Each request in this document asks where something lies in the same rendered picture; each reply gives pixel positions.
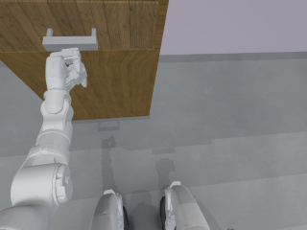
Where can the handle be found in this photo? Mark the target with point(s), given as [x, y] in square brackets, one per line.
[58, 43]

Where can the drawer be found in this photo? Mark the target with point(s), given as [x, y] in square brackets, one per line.
[120, 25]

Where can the left robot thigh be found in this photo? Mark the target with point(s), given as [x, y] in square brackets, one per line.
[108, 210]

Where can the right robot shin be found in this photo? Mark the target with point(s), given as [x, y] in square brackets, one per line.
[170, 222]

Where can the robot left upper arm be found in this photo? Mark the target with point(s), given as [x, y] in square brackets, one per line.
[37, 193]

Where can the left robot forearm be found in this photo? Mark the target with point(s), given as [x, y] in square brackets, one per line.
[55, 136]

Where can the cabinet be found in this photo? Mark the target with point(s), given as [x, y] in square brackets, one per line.
[119, 82]

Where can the left robot hand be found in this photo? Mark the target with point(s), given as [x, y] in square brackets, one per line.
[56, 71]

